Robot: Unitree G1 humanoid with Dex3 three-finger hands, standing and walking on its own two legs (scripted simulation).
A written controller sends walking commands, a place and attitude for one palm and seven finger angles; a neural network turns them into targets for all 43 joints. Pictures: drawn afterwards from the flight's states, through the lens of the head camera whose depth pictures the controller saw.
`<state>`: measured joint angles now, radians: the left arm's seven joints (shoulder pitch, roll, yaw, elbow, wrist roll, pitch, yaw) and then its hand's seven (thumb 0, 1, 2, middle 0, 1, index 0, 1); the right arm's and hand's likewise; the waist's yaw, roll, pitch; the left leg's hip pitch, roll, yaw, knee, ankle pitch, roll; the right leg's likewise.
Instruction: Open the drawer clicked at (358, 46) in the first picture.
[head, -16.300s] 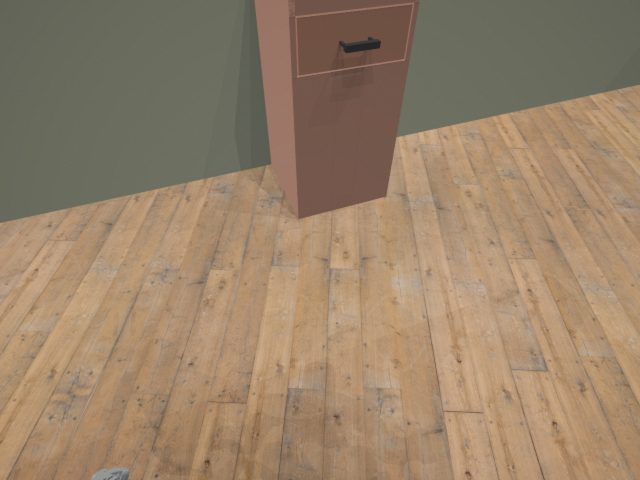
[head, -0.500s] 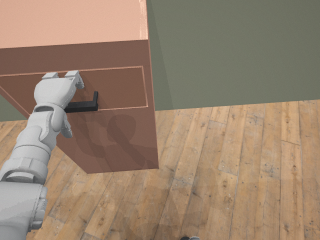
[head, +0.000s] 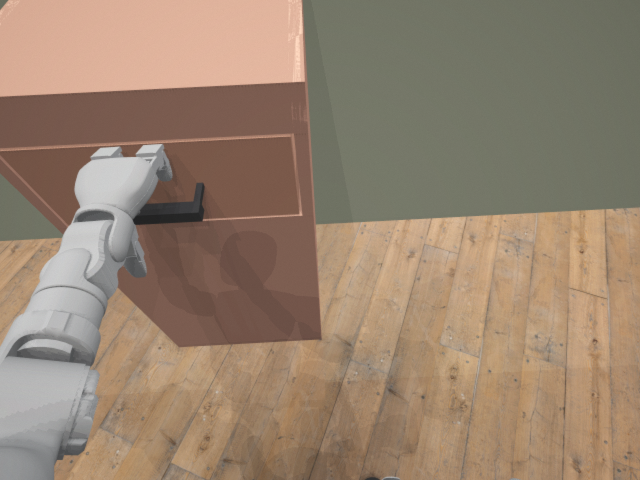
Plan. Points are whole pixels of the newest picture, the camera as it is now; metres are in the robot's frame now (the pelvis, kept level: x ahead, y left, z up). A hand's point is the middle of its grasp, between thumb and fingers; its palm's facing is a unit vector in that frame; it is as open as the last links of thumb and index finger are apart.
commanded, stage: move the hooked fingers above the handle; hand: left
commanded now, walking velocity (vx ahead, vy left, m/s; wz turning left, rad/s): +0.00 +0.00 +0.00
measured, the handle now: (163, 202) +0.50 +0.26 +0.00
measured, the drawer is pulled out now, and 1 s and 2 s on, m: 0.00 0.00 0.00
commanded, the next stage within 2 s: lower the fingers behind the handle in 0.04 s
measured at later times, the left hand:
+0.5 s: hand (143, 226) +0.44 +0.26 +0.03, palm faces -0.08 -0.02 -1.00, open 13.8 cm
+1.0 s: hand (147, 234) +0.43 +0.26 +0.02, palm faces -0.04 -0.01 -1.00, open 13.9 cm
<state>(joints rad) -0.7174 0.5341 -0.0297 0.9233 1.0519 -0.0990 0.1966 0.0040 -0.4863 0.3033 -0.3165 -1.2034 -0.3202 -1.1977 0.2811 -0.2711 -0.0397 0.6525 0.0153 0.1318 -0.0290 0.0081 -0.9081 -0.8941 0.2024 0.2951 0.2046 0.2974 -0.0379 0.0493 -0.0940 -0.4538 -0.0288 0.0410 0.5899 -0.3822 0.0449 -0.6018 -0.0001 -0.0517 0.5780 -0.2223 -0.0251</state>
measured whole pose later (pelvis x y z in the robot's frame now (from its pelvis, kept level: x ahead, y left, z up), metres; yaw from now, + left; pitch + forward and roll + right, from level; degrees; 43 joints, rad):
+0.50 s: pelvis +0.00 +0.00 +0.00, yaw +0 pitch +16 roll +0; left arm -0.66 0.53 0.01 0.91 1.07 -0.17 0.25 0.00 -0.49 0.30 -0.32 -1.20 -0.32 -1.20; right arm 0.31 -0.28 -0.06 0.68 0.00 0.14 -0.02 0.01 -0.91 -0.89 0.20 0.30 0.20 0.30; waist -0.04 0.04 -0.11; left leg -0.51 -0.02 0.05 0.63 -0.40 0.04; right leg -0.65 0.00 -0.05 0.61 -0.23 -0.03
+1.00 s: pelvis -0.01 +0.00 -0.01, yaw -1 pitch +17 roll +0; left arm -0.68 0.52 0.01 0.97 1.08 -0.14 0.32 0.00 -0.49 0.30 -0.28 -1.19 -0.30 -1.19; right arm 0.31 -0.27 -0.05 0.69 -0.01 0.14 -0.01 0.01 -0.91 -0.89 0.20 0.30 0.20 0.30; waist -0.05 0.04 -0.13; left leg -0.59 -0.02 0.05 0.71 -0.42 0.05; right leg -0.74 0.00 -0.04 0.67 -0.24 -0.02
